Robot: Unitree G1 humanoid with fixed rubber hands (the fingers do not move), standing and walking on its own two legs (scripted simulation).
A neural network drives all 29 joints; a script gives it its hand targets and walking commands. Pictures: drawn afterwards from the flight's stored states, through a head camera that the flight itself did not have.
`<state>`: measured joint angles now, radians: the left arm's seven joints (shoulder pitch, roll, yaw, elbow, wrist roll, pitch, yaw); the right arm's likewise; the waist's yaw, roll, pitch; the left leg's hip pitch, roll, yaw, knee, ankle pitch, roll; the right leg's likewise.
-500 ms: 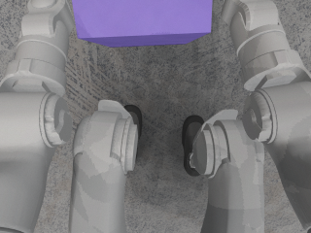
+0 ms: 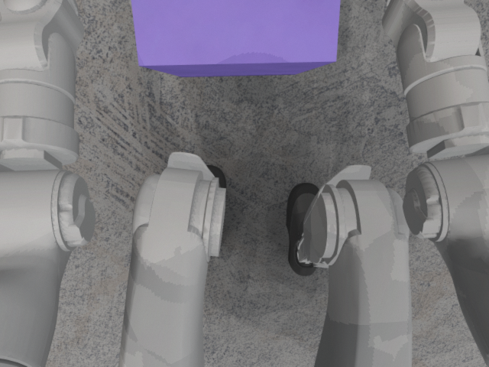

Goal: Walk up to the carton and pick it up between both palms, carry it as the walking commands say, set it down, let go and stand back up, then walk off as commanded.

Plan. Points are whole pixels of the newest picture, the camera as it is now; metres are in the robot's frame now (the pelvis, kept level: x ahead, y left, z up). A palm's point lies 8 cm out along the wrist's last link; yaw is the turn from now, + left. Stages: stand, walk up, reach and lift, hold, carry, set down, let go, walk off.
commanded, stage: set down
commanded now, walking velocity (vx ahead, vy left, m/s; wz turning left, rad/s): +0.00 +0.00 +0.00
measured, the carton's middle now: out of the picture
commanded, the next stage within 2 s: let go in 1.12 s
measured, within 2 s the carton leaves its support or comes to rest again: neither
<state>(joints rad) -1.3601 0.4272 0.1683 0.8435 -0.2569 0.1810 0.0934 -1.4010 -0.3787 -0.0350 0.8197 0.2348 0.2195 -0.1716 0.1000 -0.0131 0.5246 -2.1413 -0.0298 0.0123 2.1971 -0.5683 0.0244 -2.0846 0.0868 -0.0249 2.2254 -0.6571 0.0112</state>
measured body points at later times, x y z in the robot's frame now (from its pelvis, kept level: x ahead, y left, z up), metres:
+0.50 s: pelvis -0.01 +0.00 +0.12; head +0.36 +0.04 +0.36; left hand +0.53 +0.27 -0.02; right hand +0.58 -0.12 -0.02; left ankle +0.12 +0.11 -0.34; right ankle +0.10 -0.11 -0.34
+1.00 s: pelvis +0.00 +0.00 +0.26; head +0.36 +0.04 +0.52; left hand +0.53 +0.28 +0.13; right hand +0.59 -0.12 +0.13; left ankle +0.12 +0.11 -0.34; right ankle +0.10 -0.11 -0.34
